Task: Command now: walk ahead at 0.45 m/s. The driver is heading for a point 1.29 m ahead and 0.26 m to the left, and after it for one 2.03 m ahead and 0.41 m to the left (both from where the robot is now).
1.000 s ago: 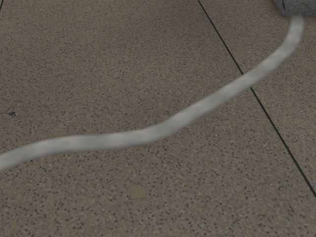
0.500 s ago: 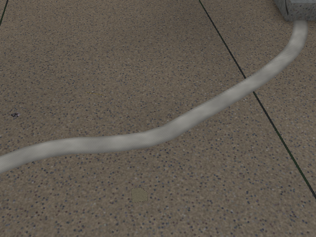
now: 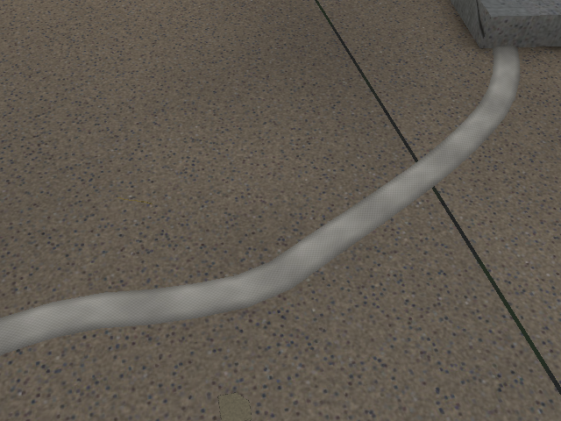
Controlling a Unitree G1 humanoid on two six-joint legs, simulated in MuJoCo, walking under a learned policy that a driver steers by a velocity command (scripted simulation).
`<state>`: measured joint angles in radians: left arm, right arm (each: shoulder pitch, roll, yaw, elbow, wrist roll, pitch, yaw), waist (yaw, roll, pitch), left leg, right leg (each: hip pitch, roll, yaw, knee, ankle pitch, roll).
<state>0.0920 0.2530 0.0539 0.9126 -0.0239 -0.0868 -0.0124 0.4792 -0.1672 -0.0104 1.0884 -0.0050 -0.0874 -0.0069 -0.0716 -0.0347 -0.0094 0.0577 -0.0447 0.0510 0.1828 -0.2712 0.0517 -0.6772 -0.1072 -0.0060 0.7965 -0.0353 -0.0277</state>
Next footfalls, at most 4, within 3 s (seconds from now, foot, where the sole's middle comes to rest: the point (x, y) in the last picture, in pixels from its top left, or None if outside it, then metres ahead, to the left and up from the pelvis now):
0.18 right None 0.31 -0.14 -0.78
0.72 left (223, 380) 0.62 0.10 -0.78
1.28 right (306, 269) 0.93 -0.13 -0.78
1.82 left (194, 220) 1.13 0.19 -0.78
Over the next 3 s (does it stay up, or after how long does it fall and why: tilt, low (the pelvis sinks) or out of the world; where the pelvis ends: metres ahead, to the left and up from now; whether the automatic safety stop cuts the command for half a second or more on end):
stays up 1.30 0.18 -0.01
